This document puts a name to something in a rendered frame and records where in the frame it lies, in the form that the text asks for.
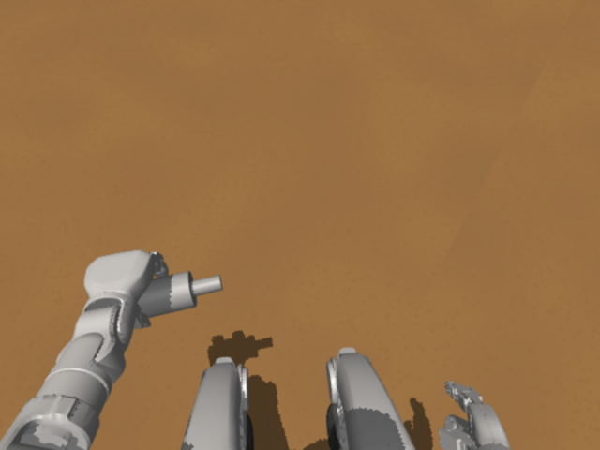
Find bottle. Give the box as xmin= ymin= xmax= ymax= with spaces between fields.
xmin=137 ymin=271 xmax=222 ymax=318

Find left robot hand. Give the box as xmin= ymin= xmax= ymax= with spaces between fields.
xmin=84 ymin=249 xmax=169 ymax=329

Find left robot arm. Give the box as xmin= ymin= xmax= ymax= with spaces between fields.
xmin=0 ymin=292 xmax=138 ymax=450

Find right robot hand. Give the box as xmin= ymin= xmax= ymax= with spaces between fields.
xmin=439 ymin=381 xmax=510 ymax=450

